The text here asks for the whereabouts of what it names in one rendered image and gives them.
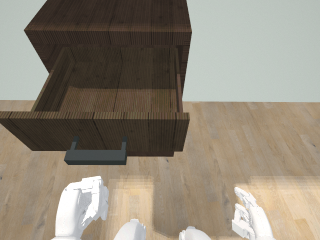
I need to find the robot thigh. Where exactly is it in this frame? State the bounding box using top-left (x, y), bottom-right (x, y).
top-left (113, 222), bottom-right (146, 240)
top-left (179, 229), bottom-right (211, 240)

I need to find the robot right hand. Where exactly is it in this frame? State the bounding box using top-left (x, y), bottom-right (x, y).
top-left (232, 187), bottom-right (274, 240)

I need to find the left robot thigh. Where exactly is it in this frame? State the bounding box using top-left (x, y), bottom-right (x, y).
top-left (113, 222), bottom-right (146, 240)

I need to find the robot left hand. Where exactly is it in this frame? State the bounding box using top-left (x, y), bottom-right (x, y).
top-left (55, 176), bottom-right (109, 238)

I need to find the handle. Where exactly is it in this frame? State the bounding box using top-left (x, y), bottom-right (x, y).
top-left (64, 136), bottom-right (128, 165)

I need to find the cabinet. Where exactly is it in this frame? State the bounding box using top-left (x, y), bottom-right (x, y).
top-left (24, 0), bottom-right (192, 157)

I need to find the drawer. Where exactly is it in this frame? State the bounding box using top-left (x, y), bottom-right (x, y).
top-left (0, 47), bottom-right (190, 152)

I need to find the right robot thigh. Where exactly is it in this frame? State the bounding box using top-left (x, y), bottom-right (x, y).
top-left (179, 229), bottom-right (211, 240)

